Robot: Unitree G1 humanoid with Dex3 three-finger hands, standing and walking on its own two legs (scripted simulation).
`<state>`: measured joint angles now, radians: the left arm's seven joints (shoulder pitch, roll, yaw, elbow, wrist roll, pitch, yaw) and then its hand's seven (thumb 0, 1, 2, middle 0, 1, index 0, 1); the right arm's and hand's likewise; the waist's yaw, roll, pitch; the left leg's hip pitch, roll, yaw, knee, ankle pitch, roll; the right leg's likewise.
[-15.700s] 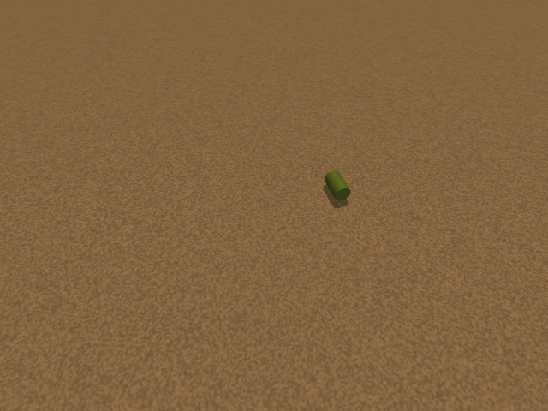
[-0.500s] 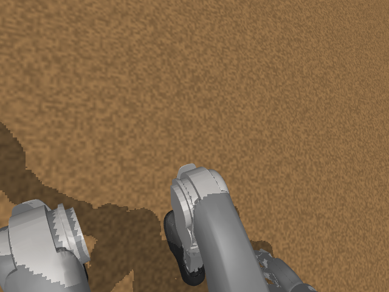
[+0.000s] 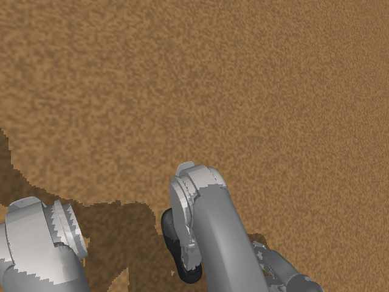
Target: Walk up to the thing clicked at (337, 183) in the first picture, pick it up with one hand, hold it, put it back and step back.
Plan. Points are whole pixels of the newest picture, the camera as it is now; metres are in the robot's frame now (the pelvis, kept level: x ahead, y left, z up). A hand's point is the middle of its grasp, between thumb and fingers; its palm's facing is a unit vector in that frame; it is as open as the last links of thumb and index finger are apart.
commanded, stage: rest palm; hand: left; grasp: from above
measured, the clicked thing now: out of the picture +0.43 +0.38 -0.26
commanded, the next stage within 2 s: close in 0.12 s
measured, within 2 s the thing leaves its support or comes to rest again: neither
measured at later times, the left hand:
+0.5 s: hand out of the picture +0.41 +0.38 -0.24, palm faces -0.39 -0.18 -0.90, open 13.3 cm
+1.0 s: hand out of the picture +0.41 +0.37 -0.24, palm faces -0.42 -0.20 -0.89, open 11.6 cm
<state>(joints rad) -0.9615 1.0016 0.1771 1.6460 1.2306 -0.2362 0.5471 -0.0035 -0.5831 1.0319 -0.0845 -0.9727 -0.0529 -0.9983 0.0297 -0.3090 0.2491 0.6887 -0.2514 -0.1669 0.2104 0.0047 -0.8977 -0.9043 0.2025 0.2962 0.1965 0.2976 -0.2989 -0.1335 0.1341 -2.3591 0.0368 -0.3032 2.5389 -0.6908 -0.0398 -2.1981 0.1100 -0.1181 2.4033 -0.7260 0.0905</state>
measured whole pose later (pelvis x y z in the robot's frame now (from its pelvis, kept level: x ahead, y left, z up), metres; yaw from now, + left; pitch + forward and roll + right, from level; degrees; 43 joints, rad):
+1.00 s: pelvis +0.00 +0.00 +0.00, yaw -1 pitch +26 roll -14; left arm -0.96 1.03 0.17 1.66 1.23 -0.26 0.57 0.00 -0.14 0.74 -0.35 -0.86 -0.37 -0.84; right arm 0.04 -0.33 0.28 0.69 -0.27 -0.18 0.22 0.01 -0.89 -0.90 0.20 0.30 0.20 0.30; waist -0.30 -0.15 0.15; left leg -2.35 0.04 -0.32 2.55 -0.69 -0.04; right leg -2.19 0.11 -0.13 2.40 -0.71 0.09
